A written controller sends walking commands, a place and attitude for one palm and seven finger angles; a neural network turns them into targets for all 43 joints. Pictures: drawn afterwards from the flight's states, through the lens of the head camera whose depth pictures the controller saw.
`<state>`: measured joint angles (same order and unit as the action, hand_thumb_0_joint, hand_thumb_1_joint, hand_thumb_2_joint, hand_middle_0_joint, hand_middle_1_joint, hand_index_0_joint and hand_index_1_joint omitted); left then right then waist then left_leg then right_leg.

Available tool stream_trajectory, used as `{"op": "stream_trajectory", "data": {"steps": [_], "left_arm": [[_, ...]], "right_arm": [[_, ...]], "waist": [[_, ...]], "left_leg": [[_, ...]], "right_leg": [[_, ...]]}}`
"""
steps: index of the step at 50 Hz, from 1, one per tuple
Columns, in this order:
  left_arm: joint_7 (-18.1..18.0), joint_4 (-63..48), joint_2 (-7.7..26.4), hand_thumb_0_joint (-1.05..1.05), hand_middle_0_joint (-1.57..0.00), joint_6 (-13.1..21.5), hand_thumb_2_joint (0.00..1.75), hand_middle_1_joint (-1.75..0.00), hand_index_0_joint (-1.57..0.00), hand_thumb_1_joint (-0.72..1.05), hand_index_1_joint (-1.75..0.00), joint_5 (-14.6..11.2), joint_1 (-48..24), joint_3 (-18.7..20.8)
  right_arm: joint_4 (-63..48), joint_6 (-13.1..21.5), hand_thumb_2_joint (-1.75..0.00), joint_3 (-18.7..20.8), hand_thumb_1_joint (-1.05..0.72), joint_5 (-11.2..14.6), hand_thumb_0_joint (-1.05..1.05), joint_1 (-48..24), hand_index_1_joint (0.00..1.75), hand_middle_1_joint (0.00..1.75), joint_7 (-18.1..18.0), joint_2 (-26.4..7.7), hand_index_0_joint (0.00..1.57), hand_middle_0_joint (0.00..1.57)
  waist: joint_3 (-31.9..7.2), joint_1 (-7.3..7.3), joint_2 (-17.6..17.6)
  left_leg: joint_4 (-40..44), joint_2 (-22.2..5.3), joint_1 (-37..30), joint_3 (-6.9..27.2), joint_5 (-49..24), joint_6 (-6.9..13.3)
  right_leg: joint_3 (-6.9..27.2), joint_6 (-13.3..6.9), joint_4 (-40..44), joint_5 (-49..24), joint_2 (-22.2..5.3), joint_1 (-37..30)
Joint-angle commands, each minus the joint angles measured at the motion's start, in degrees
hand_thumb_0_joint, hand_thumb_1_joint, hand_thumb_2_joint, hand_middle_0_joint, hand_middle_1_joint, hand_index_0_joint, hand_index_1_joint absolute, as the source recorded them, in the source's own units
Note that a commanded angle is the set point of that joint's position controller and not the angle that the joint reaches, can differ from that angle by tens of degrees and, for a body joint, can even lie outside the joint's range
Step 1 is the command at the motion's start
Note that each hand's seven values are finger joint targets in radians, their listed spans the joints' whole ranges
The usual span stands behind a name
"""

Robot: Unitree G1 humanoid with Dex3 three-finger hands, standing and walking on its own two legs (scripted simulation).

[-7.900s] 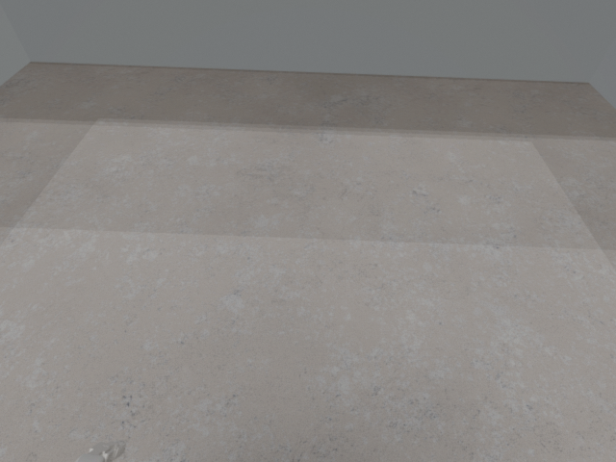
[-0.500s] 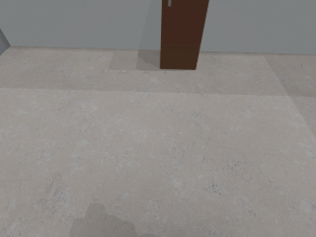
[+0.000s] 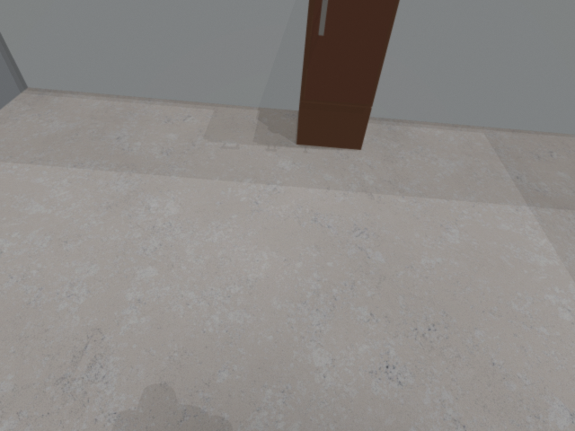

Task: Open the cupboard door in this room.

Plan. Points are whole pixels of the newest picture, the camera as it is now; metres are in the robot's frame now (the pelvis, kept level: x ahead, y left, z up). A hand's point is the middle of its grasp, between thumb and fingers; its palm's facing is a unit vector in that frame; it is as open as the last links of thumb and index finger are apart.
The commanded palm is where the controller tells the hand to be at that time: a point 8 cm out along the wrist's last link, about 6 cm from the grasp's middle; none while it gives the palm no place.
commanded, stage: turn or walk to find it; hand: left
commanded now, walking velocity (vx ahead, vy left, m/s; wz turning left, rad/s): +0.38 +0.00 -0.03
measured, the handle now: (323, 15) +1.80 -0.05 -0.02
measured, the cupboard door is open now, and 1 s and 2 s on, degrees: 0 0 0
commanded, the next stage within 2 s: stand and wait in 0.32 s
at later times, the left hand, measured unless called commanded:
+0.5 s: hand (231, 335) +0.33 +0.12 -0.17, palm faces +0.00 -0.98 -0.19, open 7.4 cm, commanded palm none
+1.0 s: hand (186, 388) +0.23 +0.19 -0.18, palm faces +0.23 -0.96 -0.18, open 7.4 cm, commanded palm none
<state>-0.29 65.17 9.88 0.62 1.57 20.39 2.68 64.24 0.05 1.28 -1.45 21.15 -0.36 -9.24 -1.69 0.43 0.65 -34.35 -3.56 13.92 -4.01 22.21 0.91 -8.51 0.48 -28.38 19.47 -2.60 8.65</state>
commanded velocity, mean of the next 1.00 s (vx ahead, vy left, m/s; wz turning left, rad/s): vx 0.11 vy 0.00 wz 0.09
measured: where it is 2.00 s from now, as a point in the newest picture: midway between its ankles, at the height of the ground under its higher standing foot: (299, 368)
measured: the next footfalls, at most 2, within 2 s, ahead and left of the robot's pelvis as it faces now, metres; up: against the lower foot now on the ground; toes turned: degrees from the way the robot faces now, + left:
right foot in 0.42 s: +0.33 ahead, -0.15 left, +0.00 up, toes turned -7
left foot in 0.82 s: +0.29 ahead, +0.08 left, +0.00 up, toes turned +16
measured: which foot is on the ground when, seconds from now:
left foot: down 0.00-0.42, up 0.44-0.80, down 0.82-1.00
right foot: down 0.00-0.02, up 0.04-0.40, down 0.42-0.84, up 0.86-1.00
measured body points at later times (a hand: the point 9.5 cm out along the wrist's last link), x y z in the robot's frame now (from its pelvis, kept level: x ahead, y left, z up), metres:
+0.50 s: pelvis +0.20 -0.05 -0.02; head +0.24 -0.06 +0.43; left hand +0.33 +0.18 -0.15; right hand +0.09 -0.25 -0.17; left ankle +0.02 +0.09 -0.67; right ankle +0.29 -0.14 -0.73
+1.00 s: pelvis +0.26 +0.00 +0.01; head +0.27 +0.03 +0.46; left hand +0.22 +0.24 -0.16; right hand +0.39 -0.21 -0.12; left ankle +0.25 +0.06 -0.73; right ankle +0.26 -0.16 -0.68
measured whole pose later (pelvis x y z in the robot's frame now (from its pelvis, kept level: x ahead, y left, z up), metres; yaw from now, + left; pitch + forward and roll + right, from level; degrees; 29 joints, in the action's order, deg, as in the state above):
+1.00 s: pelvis +0.26 +0.00 +0.01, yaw +10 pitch +0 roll -2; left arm -1.0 62.3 12.1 -1.8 1.3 15.7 2.2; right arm 57.7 1.5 0.8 -0.7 9.6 -1.8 -8.5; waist 1.6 1.9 1.8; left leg -26.1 -0.3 11.8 -6.5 14.3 4.3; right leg -3.0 2.5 -50.6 23.9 -4.0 20.2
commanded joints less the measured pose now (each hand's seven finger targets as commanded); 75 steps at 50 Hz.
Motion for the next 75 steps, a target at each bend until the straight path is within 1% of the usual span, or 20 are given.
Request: {"op": "stream_trajectory", "data": {"steps": [1,2,3,7,15,18,20,21,22,25,29,39,40,42,51,62,70,71,73,75], "left_arm": [[0.4,-4.7,2.0,0.00,-0.20,0.9,0.90,-0.30,-0.20,0.90,-0.30,-0.6,-4.1,0.3],[0.3,-7.0,1.5,0.00,-0.20,1.1,0.90,-0.30,-0.20,0.90,-0.30,-0.1,-9.1,-0.3],[0.2,-7.9,2.6,0.00,-0.20,1.0,0.90,-0.30,-0.20,0.90,-0.30,0.2,-10.7,0.1],[1.6,-7.1,1.9,0.00,-0.20,1.9,0.90,-0.30,-0.20,0.90,-0.30,0.2,-10.1,0.3],[1.9,-11.6,-0.2,0.00,-0.20,1.7,0.90,-0.30,-0.20,0.90,-0.30,-0.8,-18.0,-0.5],[1.1,-8.4,2.2,0.00,-0.20,2.5,0.90,-0.30,-0.20,0.90,-0.30,-0.7,-6.8,0.0],[0.0,-4.2,8.1,0.00,-0.20,3.5,0.90,-0.30,-0.20,0.90,-0.30,-0.2,6.4,1.4],[-0.8,-3.0,14.2,0.00,-0.20,3.9,0.90,-0.30,-0.20,0.90,-0.30,0.2,10.7,2.9],[-0.9,-3.0,15.4,0.00,-0.20,4.0,0.90,-0.30,-0.20,0.90,-0.30,-0.8,10.5,2.6],[-1.4,-6.3,8.9,0.00,-0.20,2.9,0.90,-0.30,-0.20,0.90,-0.30,-1.0,-4.3,1.2],[-1.4,-8.8,6.2,0.00,-0.20,1.9,0.90,-0.30,-0.20,0.90,-0.30,-0.6,-12.0,-0.2],[-1.6,-9.1,9.3,0.00,-0.20,-0.1,0.90,-0.30,-0.20,0.90,-0.30,-0.3,-9.1,1.0],[-1.6,-8.8,8.1,0.00,-0.20,-0.4,0.90,-0.30,-0.20,0.90,-0.30,-0.7,-8.8,0.7],[-1.3,-10.2,4.1,0.00,-0.20,-1.3,0.90,-0.30,-0.20,0.90,-0.30,-1.2,-7.2,-0.3],[-0.4,-4.3,3.6,0.00,-0.20,-0.5,0.90,-0.30,-0.20,0.90,-0.30,-0.1,-3.7,-0.6],[1.6,-6.9,2.7,0.00,-0.20,-1.1,0.90,-0.30,-0.20,0.90,-0.30,0.0,-10.2,0.5],[1.3,-5.7,2.4,0.00,-0.20,0.9,0.90,-0.30,-0.20,0.90,-0.30,-0.1,-5.8,0.9],[1.0,-3.6,4.5,0.00,-0.20,1.5,0.90,-0.30,-0.20,0.90,-0.30,0.0,0.4,1.2],[-0.1,-0.9,14.6,0.00,-0.20,2.4,0.90,-0.30,-0.20,0.90,-0.30,-0.4,11.4,3.0],[-0.7,-2.2,12.6,0.00,-0.20,2.3,0.90,-0.30,-0.20,0.90,-0.30,-1.0,4.9,2.6]], "right_arm": [[0.7,2.4,-0.90,2.2,-0.90,-0.4,0.00,12.5,0.30,0.30,-0.6,-7.5,0.20,0.20],[2.4,2.7,-0.90,2.7,-0.90,-0.6,0.00,17.4,0.30,0.30,-1.0,-9.8,0.20,0.20],[2.5,2.7,-0.90,2.3,-0.90,-0.5,0.00,16.7,0.30,0.30,-1.4,-9.2,0.20,0.20],[1.4,4.7,-0.90,1.1,-0.90,-0.2,0.00,12.4,0.30,0.30,-1.9,-6.2,0.20,0.20],[2.5,4.8,-0.90,0.8,-0.90,0.2,0.00,11.7,0.30,0.30,-2.3,-4.6,0.20,0.20],[2.2,4.4,-0.90,1.9,-0.90,0.8,0.00,8.8,0.30,0.30,-2.2,-7.6,0.20,0.20],[1.4,4.2,-0.90,2.2,-0.90,1.2,0.00,8.8,0.30,0.30,-1.4,-6.9,0.20,0.20],[0.8,4.1,-0.90,1.9,-0.90,1.6,0.00,12.9,0.30,0.30,-1.1,-2.8,0.20,0.20],[0.3,3.4,-0.90,1.7,-0.90,2.1,0.00,13.9,0.30,0.30,-1.8,-3.2,0.20,0.20],[-0.2,1.6,-0.90,1.3,-0.90,1.5,0.00,7.5,0.30,0.30,-1.4,-1.1,0.20,0.20],[-1.3,-1.1,-0.90,0.7,-0.90,0.9,0.00,6.4,0.30,0.30,-0.9,0.6,0.20,0.20],[-7.7,-0.8,-0.90,1.3,-0.90,0.7,0.00,-4.1,0.30,0.30,0.2,-3.5,0.20,0.20],[-7.2,-0.1,-0.90,1.5,-0.90,0.7,0.00,-2.3,0.30,0.30,0.4,-4.9,0.20,0.20],[-8.5,0.5,-0.90,2.4,-0.90,-0.2,0.00,-3.2,0.30,0.30,-0.2,-12.0,0.20,0.20],[-5.3,2.5,-0.90,2.0,-0.90,0.4,0.00,-2.1,0.30,0.30,-1.8,-8.6,0.20,0.20],[-2.4,3.2,-0.90,2.7,-0.90,-0.3,0.00,2.6,0.30,0.30,-1.5,-8.2,0.20,0.20],[-0.4,2.6,-0.90,2.2,-0.90,-0.3,0.00,2.6,0.30,0.30,-1.1,-7.0,0.20,0.20],[-0.3,2.7,-0.90,2.0,-0.90,0.1,0.00,2.3,0.30,0.30,-0.9,-6.4,0.20,0.20],[-3.2,2.6,-0.90,1.3,-0.90,0.6,0.00,2.1,0.30,0.30,-0.3,-2.4,0.20,0.20],[-3.5,1.5,-0.90,2.2,-0.90,0.5,0.00,-0.4,0.30,0.30,0.0,-3.8,0.20,0.20]], "waist": [[11.6,-6.23,-18.0],[14.0,-7.83,-21.3],[15.7,-6.76,-16.9],[10.7,-3.70,-4.8],[12.0,-3.07,-9.1],[4.4,1.91,-8.8],[-4.7,7.05,-2.2],[-11.9,6.93,12.8],[-14.3,4.80,12.8],[-1.2,1.67,7.4],[1.4,-2.86,6.0],[2.3,-1.09,3.9],[1.4,-2.19,-1.7],[4.0,-1.65,-20.7],[-1.8,-1.83,-4.0],[9.3,-2.78,-8.4],[7.7,1.33,-4.2],[4.7,4.25,-1.2],[-2.3,7.17,19.5],[1.8,5.42,14.6]], "left_leg": [[21.1,-12.1,-9.9,18.5,13.6,4.5],[28.1,-18.2,-11.5,30.5,14.3,7.4],[28.0,-19.9,-10.9,30.7,9.8,8.7],[23.8,-16.4,-15.1,18.9,-16.0,9.4],[20.7,-8.5,-10.1,3.9,-40.1,6.4],[8.8,-8.5,-9.2,3.5,-48.6,4.3],[-7.4,-4.9,0.1,2.0,-32.0,0.7],[-24.8,2.9,11.0,-0.2,2.6,-1.3],[-35.0,2.9,8.9,4.7,15.4,-0.9],[-37.4,-2.6,10.8,6.3,7.7,-1.2],[-25.1,-2.3,3.1,2.6,3.0,-2.5],[0.0,-0.6,-1.3,-0.7,-5.8,-3.0],[8.3,-2.0,-6.1,2.0,-10.9,-2.7],[21.5,-17.9,-1.7,22.3,-22.0,5.1],[19.1,-13.5,-19.3,9.7,-30.4,6.8],[26.5,-16.3,-12.3,7.0,-5.6,8.0],[14.1,-10.9,-0.4,0.9,-12.6,4.3],[6.3,-7.5,2.2,-2.3,-12.9,2.3],[-20.9,0.7,18.5,-5.1,14.2,-1.3],[-31.7,-2.8,20.0,1.9,8.4,-0.5]], "right_leg": [[-0.5,-1.4,-11.8,11.0,-0.5,25.3],[0.2,-1.3,-24.0,12.0,1.9,31.8],[4.8,-1.9,-30.5,10.1,-1.1,34.4],[6.1,-0.5,-36.4,1.7,-4.3,34.9],[-0.3,0.7,-14.3,-7.4,-2.1,24.7],[-0.6,-0.3,-5.1,-15.9,0.4,6.3],[4.4,-1.2,-1.5,-32.4,-5.0,-15.4],[21.5,-6.8,-2.6,-54.7,-20.7,-27.0],[26.2,-11.3,1.0,-63.6,-26.9,-21.2],[20.2,-10.3,7.8,-38.0,-22.0,-2.3],[6.8,-6.7,12.5,-21.5,-16.2,12.9],[4.6,-6.1,7.4,-9.2,-15.5,9.6],[2.7,-3.7,2.1,-6.0,-13.3,11.9],[0.2,2.1,-14.4,10.5,-2.7,15.9],[7.3,2.5,-28.5,3.2,-2.4,22.5],[6.0,1.4,-23.3,-1.6,-5.3,26.7],[-0.6,0.6,-1.9,-8.3,-0.9,2.8],[1.3,0.4,1.5,-11.0,-2.5,-5.2],[28.6,-7.4,12.1,-10.1,-23.4,-17.7],[29.1,-8.8,17.7,5.0,-23.0,-7.6]]}}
